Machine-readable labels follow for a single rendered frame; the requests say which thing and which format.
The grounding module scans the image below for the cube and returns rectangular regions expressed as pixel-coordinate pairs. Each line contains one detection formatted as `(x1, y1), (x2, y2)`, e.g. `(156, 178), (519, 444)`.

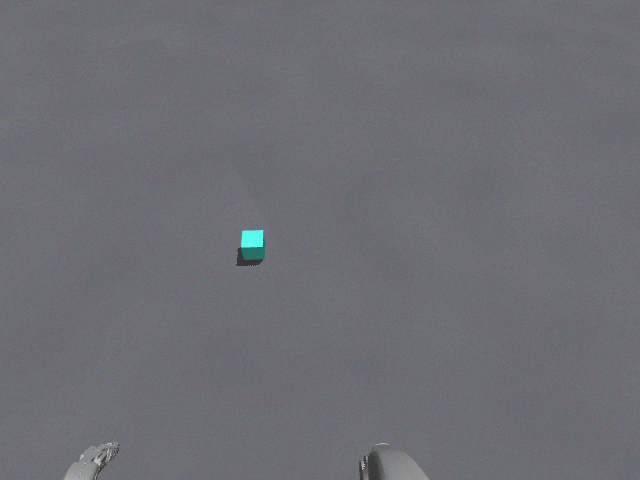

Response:
(241, 230), (265, 260)

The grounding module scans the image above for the left robot hand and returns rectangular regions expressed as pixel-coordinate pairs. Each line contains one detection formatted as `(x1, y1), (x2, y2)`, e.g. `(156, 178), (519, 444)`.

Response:
(61, 442), (120, 480)

